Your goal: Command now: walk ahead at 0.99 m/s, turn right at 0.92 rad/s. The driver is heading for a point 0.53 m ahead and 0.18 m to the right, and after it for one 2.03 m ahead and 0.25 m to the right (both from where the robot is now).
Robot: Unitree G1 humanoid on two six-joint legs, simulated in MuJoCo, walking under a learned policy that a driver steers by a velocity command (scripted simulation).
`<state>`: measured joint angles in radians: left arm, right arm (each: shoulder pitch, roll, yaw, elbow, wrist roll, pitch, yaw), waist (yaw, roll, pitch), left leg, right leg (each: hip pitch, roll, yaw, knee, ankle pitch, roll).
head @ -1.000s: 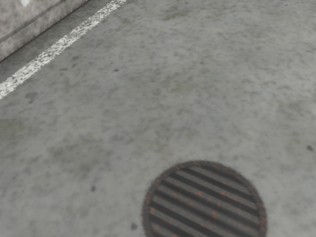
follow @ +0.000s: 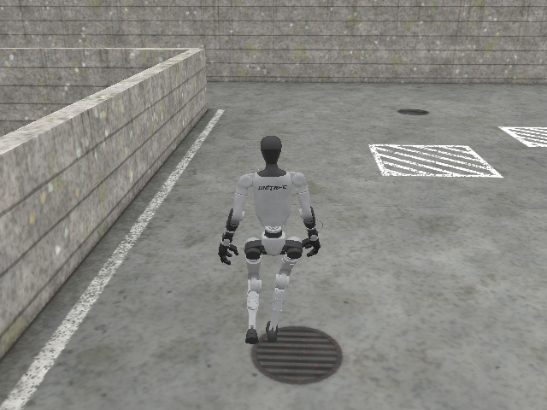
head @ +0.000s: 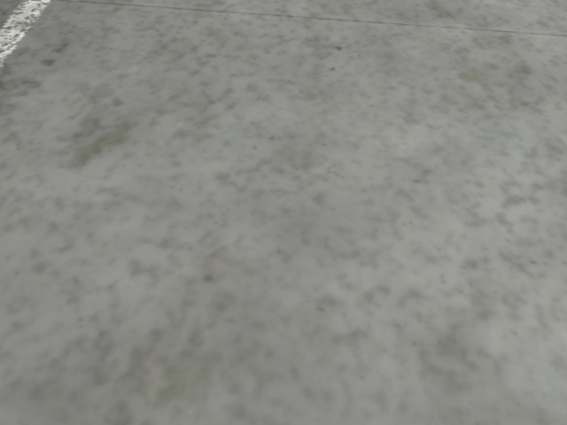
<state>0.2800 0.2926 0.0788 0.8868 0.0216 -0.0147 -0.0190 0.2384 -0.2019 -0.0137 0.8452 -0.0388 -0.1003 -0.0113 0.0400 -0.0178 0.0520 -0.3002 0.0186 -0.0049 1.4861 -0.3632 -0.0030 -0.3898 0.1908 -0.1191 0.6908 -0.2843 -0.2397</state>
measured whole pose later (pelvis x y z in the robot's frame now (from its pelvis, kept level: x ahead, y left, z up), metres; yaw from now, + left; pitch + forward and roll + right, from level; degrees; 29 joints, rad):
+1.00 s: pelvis +0.71 -0.08 +0.04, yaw -31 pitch +1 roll -1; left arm 0.13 0.24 0.03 0.75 0.03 -0.04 0.01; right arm 0.20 -0.32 -0.06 0.74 0.03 0.01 -0.04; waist 0.00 0.04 0.08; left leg -0.66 0.11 -0.05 1.13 -0.32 -0.11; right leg -0.30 0.02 -0.15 0.41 -0.14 -0.10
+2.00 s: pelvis +0.83 -0.08 +0.03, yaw +12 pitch +2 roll +0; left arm 0.18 0.26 0.06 0.74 -0.01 0.03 0.02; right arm 0.16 -0.28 -0.05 0.61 0.01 0.04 -0.01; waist 0.03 0.02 0.04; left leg -0.27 -0.01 -0.05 0.57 -0.33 -0.05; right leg -0.30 -0.03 0.03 0.49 -0.22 0.02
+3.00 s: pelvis +0.84 -0.06 +0.03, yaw +13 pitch -2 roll +0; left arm 0.20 0.23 0.04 1.05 0.00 0.01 0.05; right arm 0.27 -0.22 -0.03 0.89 -0.01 -0.01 -0.03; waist 0.02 0.01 0.04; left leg -0.15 -0.03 -0.05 0.50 -0.32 0.01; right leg -0.22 -0.05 0.04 0.50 -0.25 0.06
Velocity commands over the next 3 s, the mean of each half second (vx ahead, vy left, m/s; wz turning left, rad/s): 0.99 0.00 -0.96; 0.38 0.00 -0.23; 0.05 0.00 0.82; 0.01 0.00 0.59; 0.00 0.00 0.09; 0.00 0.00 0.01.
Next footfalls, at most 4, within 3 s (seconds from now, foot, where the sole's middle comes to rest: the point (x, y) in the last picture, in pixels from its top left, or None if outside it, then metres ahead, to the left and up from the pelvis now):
0.30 left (226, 405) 0.52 0.16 -0.74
0.72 right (378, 325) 0.75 -0.20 -0.74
1.22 left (297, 275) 0.89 0.01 -0.74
1.66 right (374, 269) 0.92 -0.20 -0.74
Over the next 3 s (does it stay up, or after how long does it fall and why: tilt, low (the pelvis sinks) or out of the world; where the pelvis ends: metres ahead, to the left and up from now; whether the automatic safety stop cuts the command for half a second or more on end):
stays up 0.84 -0.06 0.03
